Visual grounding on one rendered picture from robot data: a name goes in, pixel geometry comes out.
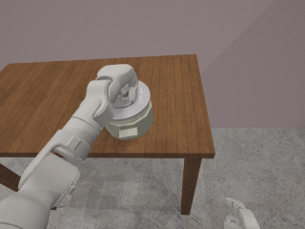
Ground table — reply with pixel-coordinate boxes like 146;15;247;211
0;53;215;216

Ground knob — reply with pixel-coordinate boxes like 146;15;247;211
121;85;129;98

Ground robot right hand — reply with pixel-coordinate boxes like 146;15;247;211
223;198;260;229

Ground left robot forearm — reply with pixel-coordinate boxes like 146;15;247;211
18;73;121;190

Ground robot left hand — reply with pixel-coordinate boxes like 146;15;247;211
97;64;139;108

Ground pot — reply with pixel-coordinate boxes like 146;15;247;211
105;100;153;140

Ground lid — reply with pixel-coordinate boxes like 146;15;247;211
112;80;151;121

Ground left robot upper arm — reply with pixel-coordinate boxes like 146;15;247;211
0;152;81;229

